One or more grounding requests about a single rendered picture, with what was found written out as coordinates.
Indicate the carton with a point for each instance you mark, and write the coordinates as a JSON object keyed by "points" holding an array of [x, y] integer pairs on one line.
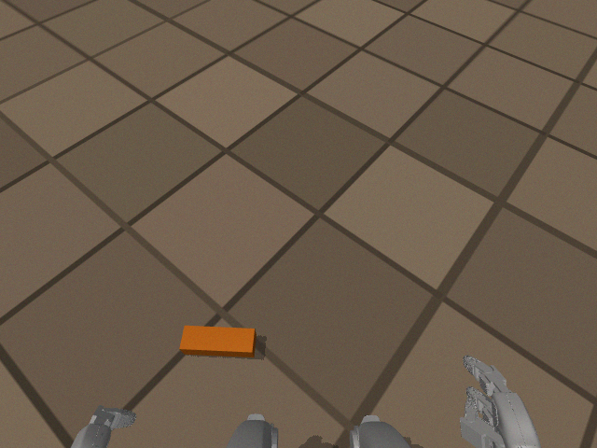
{"points": [[218, 341]]}

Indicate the right robot hand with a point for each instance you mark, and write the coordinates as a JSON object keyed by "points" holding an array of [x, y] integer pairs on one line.
{"points": [[506, 422]]}

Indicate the left robot hand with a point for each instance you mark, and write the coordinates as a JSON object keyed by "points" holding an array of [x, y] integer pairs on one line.
{"points": [[98, 432]]}

